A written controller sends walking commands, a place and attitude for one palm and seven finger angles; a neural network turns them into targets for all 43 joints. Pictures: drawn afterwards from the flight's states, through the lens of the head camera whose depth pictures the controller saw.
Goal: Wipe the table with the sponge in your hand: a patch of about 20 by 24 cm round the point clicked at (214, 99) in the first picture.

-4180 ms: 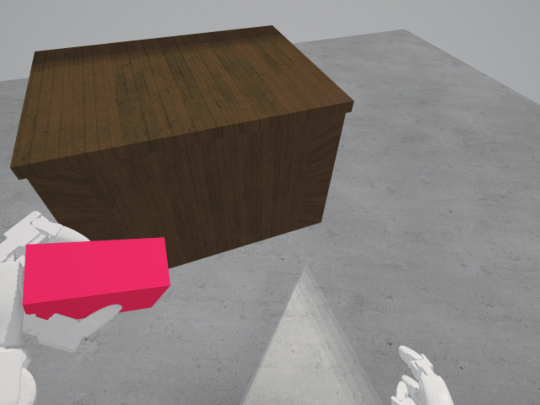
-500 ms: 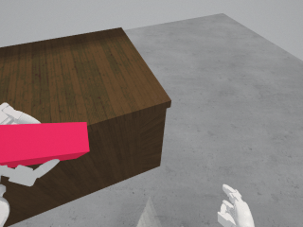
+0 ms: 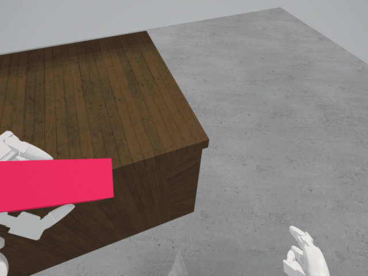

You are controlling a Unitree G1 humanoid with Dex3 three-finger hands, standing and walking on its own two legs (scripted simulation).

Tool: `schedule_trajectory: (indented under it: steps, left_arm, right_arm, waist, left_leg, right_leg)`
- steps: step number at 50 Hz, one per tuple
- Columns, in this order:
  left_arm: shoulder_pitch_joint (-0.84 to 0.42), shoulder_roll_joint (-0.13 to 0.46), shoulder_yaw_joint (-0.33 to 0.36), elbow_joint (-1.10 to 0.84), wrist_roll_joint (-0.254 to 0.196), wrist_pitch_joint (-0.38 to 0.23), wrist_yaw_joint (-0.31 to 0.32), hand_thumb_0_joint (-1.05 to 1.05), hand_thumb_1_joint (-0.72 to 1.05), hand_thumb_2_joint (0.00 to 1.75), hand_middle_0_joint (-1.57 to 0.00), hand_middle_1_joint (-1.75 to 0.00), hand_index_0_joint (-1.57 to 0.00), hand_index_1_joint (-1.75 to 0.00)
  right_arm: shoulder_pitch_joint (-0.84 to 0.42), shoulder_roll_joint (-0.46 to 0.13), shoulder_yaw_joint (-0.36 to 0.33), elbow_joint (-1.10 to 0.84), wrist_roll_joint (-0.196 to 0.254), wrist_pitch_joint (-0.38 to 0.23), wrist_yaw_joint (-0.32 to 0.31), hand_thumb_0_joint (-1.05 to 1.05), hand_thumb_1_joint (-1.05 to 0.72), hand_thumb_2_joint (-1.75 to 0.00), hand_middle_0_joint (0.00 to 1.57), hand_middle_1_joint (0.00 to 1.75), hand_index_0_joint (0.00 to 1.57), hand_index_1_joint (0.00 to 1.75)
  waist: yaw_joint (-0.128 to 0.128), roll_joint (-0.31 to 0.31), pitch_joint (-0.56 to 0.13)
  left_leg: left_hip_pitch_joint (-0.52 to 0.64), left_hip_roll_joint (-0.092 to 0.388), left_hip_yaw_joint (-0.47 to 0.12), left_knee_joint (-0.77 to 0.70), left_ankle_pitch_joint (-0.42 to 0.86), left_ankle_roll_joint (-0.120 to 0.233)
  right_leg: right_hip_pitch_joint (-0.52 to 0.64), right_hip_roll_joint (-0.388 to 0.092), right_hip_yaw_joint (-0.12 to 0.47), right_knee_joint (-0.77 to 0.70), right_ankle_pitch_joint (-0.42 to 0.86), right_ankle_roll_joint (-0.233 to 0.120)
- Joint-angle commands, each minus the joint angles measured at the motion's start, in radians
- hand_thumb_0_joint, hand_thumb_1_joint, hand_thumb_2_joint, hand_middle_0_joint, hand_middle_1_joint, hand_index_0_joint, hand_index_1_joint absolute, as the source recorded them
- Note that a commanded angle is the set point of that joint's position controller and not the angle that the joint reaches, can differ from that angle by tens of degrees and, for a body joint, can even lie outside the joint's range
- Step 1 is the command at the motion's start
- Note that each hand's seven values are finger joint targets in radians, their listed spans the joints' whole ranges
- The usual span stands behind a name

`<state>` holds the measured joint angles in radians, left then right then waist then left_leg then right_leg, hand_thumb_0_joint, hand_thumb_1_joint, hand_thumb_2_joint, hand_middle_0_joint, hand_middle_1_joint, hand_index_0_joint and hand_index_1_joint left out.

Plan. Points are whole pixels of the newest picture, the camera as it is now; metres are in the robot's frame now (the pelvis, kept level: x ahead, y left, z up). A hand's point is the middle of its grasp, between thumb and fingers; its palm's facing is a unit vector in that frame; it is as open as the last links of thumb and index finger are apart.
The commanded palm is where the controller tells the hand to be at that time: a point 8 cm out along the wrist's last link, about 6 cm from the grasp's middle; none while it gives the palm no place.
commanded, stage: come to a stop and stand still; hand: left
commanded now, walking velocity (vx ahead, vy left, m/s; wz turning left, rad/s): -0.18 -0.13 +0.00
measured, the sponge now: (74, 183) +0.23 +0.19 +0.16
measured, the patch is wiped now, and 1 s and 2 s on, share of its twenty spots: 0.00 0.00 0.00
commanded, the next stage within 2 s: look again from close up in 0.90 s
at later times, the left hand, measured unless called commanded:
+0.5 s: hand (52, 189) +0.22 +0.21 +0.17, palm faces +0.38 -0.83 -0.41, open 10.1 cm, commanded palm +0.16 +0.25 +0.19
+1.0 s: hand (46, 205) +0.19 +0.21 +0.16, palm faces +0.36 -0.84 -0.40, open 10.1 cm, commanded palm +0.14 +0.25 +0.19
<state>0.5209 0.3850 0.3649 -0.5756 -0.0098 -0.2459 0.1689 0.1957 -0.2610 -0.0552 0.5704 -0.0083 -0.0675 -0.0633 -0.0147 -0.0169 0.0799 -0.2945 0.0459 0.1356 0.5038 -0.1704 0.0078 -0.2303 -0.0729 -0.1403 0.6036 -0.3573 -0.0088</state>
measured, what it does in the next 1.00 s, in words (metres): stands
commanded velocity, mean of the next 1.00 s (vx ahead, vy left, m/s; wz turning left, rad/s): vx -0.02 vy -0.01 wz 0.00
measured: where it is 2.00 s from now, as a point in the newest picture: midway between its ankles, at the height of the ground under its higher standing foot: outside the picture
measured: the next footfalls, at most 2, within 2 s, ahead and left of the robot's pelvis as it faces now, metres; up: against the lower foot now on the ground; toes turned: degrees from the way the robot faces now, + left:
none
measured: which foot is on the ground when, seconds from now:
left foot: down 0.00-1.00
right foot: down 0.00-1.00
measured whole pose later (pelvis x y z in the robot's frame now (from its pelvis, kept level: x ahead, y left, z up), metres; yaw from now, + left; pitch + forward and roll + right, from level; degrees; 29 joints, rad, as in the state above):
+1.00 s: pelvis -0.03 -0.02 +0.01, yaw -2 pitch -1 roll +0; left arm 0.48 0.35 0.30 -0.43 -0.02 -0.14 0.16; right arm 0.24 -0.20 0.03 0.62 -0.01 -0.07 -0.08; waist 0.00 0.02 0.01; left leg -0.24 0.02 0.03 0.45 -0.20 0.00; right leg -0.24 0.05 -0.08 0.40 -0.15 -0.06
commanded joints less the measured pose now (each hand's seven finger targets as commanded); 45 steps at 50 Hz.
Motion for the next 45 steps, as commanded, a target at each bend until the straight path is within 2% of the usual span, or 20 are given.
schedule_trajectory:
  steps: [1,2,5,8,10,11,13,14,15,16,19,21,23,26,31,35,39,40,43,45]
  left_arm:
    - [-0.065,0.172,0.139,-0.126,-0.034,-0.062,0.011,0.00,0.10,1.30,-1.20,-1.60,-1.20,-1.60]
    - [-0.084,0.175,0.135,-0.134,-0.025,-0.058,0.007,0.00,0.10,1.30,-1.20,-1.60,-1.20,-1.60]
    - [-0.083,0.138,0.090,-0.182,-0.021,-0.032,0.005,0.00,0.10,1.30,-1.20,-1.60,-1.20,-1.60]
    - [-0.074,0.135,0.082,-0.218,-0.026,-0.010,0.006,0.00,0.10,1.30,-1.20,-1.60,-1.20,-1.60]
    - [-0.080,0.143,0.093,-0.193,-0.026,-0.002,0.008,0.00,0.10,1.30,-1.20,-1.60,-1.20,-1.60]
    - [-0.088,0.164,0.110,-0.187,-0.026,0.003,0.009,0.00,0.10,1.30,-1.20,-1.60,-1.20,-1.60]
    - [-0.078,0.138,0.097,-0.109,-0.040,0.023,0.001,0.00,0.10,1.30,-1.20,-1.60,-1.20,-1.60]
    - [-0.084,0.136,0.088,-0.094,-0.047,0.031,0.001,0.00,0.10,1.30,-1.20,-1.60,-1.20,-1.60]
    - [-0.100,0.148,0.095,-0.089,-0.047,0.033,0.005,0.00,0.10,1.30,-1.20,-1.60,-1.20,-1.60]
    - [-0.132,0.160,0.102,-0.115,-0.046,0.032,0.010,0.00,0.10,1.30,-1.20,-1.60,-1.20,-1.60]
    - [-0.124,0.152,0.103,-0.094,-0.034,0.025,0.012,0.00,0.10,1.30,-1.20,-1.60,-1.20,-1.60]
    - [-0.126,0.149,0.092,-0.100,-0.037,0.024,0.012,0.00,0.10,1.30,-1.20,-1.60,-1.20,-1.60]
    - [-0.104,0.146,0.080,-0.124,-0.036,0.019,0.007,0.00,0.10,1.30,-1.20,-1.60,-1.20,-1.60]
    - [-0.103,0.150,0.078,-0.162,-0.033,0.008,0.005,0.00,0.10,1.30,-1.20,-1.60,-1.20,-1.60]
    - [-0.094,0.142,0.075,-0.130,-0.030,0.004,0.010,0.00,0.10,1.30,-1.20,-1.60,-1.20,-1.60]
    - [-0.100,0.131,0.057,-0.066,-0.034,0.018,0.008,0.00,0.10,1.30,-1.20,-1.60,-1.20,-1.60]
    - [-0.137,0.142,0.053,-0.059,-0.031,0.031,0.010,0.00,0.10,1.30,-1.20,-1.60,-1.20,-1.60]
    - [-0.145,0.144,0.052,-0.062,-0.031,0.034,0.010,0.00,0.10,1.30,-1.20,-1.60,-1.20,-1.60]
    - [-0.156,0.152,0.054,-0.091,-0.027,0.031,0.013,0.00,0.10,1.30,-1.20,-1.60,-1.20,-1.60]
    - [-0.150,0.148,0.055,-0.089,-0.025,0.031,0.012,0.00,0.10,1.30,-1.20,-1.60,-1.20,-1.60]
  right_arm:
    - [-0.037,-0.055,-0.011,-0.144,0.008,-0.050,-0.002,0.00,-0.90,-0.90,0.20,0.30,0.20,0.30]
    - [-0.045,-0.049,-0.003,-0.133,0.001,-0.057,0.002,0.00,-0.90,-0.90,0.20,0.30,0.20,0.30]
    - [-0.033,-0.054,0.003,-0.123,0.009,-0.082,0.018,0.00,-0.90,-0.90,0.20,0.30,0.20,0.30]
    - [-0.037,-0.056,0.018,-0.129,0.005,-0.099,0.018,0.00,-0.90,-0.90,0.20,0.30,0.20,0.30]
    - [-0.050,-0.054,0.027,-0.128,0.006,-0.102,0.011,0.00,-0.90,-0.90,0.20,0.30,0.20,0.30]
    - [-0.060,-0.051,0.031,-0.131,0.006,-0.097,0.004,0.00,-0.90,-0.90,0.20,0.30,0.20,0.30]
    - [-0.051,-0.028,0.037,-0.132,0.010,-0.088,0.000,0.00,-0.90,-0.90,0.20,0.30,0.20,0.30]
    - [-0.037,-0.022,0.033,-0.124,0.011,-0.081,0.002,0.00,-0.90,-0.90,0.20,0.30,0.20,0.30]
    - [-0.048,-0.016,0.038,-0.116,0.010,-0.074,0.003,0.00,-0.90,-0.90,0.20,0.30,0.20,0.30]
    - [-0.059,-0.015,0.043,-0.107,0.009,-0.067,0.001,0.00,-0.90,-0.90,0.20,0.30,0.20,0.30]
    - [-0.083,-0.006,0.061,-0.103,0.005,-0.059,-0.009,0.00,-0.90,-0.90,0.20,0.30,0.20,0.30]
    - [-0.087,-0.016,0.054,-0.106,0.006,-0.052,-0.017,0.00,-0.90,-0.90,0.20,0.30,0.20,0.30]
    - [-0.085,-0.052,0.035,-0.122,0.007,-0.049,-0.019,0.00,-0.90,-0.90,0.20,0.30,0.20,0.30]
    - [-0.104,-0.053,0.045,-0.130,0.003,-0.042,-0.022,0.00,-0.90,-0.90,0.20,0.30,0.20,0.30]
    - [-0.075,-0.062,0.033,-0.122,0.006,-0.061,-0.022,0.00,-0.90,-0.90,0.20,0.30,0.20,0.30]
    - [-0.059,-0.059,0.031,-0.112,0.007,-0.063,-0.015,0.00,-0.90,-0.90,0.20,0.30,0.20,0.30]
    - [-0.065,-0.055,0.033,-0.108,0.006,-0.056,-0.015,0.00,-0.90,-0.90,0.20,0.30,0.20,0.30]
    - [-0.067,-0.057,0.034,-0.108,0.005,-0.054,-0.016,0.00,-0.90,-0.90,0.20,0.30,0.20,0.30]
    - [-0.080,-0.059,0.040,-0.115,0.000,-0.054,-0.022,0.00,-0.90,-0.90,0.20,0.30,0.20,0.30]
    - [-0.079,-0.060,0.043,-0.119,0.001,-0.056,-0.022,0.00,-0.90,-0.90,0.20,0.30,0.20,0.30]
  waist:
    - [0.026,0.274,-0.222]
    - [0.023,0.287,-0.204]
    - [0.014,0.245,-0.209]
    - [0.014,0.273,-0.203]
    - [0.019,0.229,-0.196]
    - [0.020,0.179,-0.194]
    - [0.012,-0.038,-0.181]
    - [0.004,-0.126,-0.176]
    - [0.007,-0.152,-0.168]
    - [0.007,-0.119,-0.189]
    - [0.012,-0.116,-0.216]
    - [0.012,-0.076,-0.221]
    - [0.025,0.035,-0.216]
    - [0.028,0.212,-0.176]
    - [0.026,0.122,-0.190]
    - [0.015,0.011,-0.148]
    - [0.011,-0.032,-0.121]
    - [0.011,-0.033,-0.119]
    - [0.020,0.070,-0.112]
    - [0.023,0.070,-0.113]
  left_leg:
    - [0.272,0.337,-0.411,-0.154,0.635,0.166]
    - [0.242,0.347,-0.397,-0.153,0.617,0.179]
    - [0.233,0.252,-0.203,-0.096,0.625,0.110]
    - [0.137,0.229,-0.157,-0.116,0.439,0.072]
    - [0.070,0.212,-0.137,-0.093,0.286,0.050]
    - [0.024,0.186,-0.123,-0.070,0.188,0.030]
    - [0.004,0.054,-0.052,0.049,-0.060,-0.034]
    - [0.022,0.002,-0.058,0.141,-0.134,-0.044]
    - [-0.009,-0.017,-0.087,0.215,-0.211,-0.042]
    - [-0.031,-0.021,-0.119,0.243,-0.237,-0.040]
    - [-0.036,-0.025,-0.126,0.127,-0.179,-0.031]
    - [0.048,-0.019,-0.120,-0.024,-0.043,-0.024]
    - [0.123,0.068,-0.177,-0.090,0.194,0.000]
    - [0.013,0.138,-0.265,-0.171,0.148,0.036]
    - [-0.043,0.082,-0.203,-0.130,-0.004,0.012]
    - [-0.001,0.012,-0.144,-0.038,-0.132,-0.005]
    - [0.050,-0.003,-0.152,-0.005,-0.145,0.000]
    - [0.052,-0.003,-0.156,-0.012,-0.140,0.001]
    - [0.039,0.027,-0.193,-0.123,-0.142,0.012]
    - [-0.020,0.041,-0.209,-0.161,-0.156,0.017]
  right_leg:
    - [-0.200,0.034,0.101,0.292,-0.263,0.037]
    - [-0.199,0.020,0.132,0.303,-0.229,0.037]
    - [-0.115,0.049,0.086,0.117,-0.070,0.033]
    - [0.001,0.063,0.061,-0.021,0.000,0.033]
    - [0.084,0.053,0.068,-0.127,0.106,0.034]
    - [0.127,0.036,0.095,-0.167,0.220,0.030]
    - [0.052,-0.066,0.271,-0.230,0.396,-0.018]
    - [-0.007,-0.144,0.365,-0.286,0.410,-0.064]
    - [-0.008,-0.186,0.391,-0.308,0.445,-0.097]
    - [0.026,-0.204,0.392,-0.291,0.499,-0.117]
    - [0.140,-0.156,0.271,-0.217,0.618,-0.092]
    - [0.126,-0.115,0.231,-0.194,0.529,-0.057]
    - [0.078,-0.039,0.210,-0.181,0.346,-0.014]
    - [0.104,0.026,0.157,-0.147,0.208,0.012]
    - [0.144,0.007,0.203,-0.198,0.236,0.001]
    - [0.017,-0.058,0.304,-0.337,0.044,-0.022]
    - [-0.077,-0.078,0.315,-0.406,-0.131,-0.031]
    - [-0.077,-0.075,0.304,-0.406,-0.143,-0.030]
    - [-0.035,-0.016,0.248,-0.360,-0.097,-0.010]
    - [0.037,0.010,0.228,-0.329,-0.029,0.002]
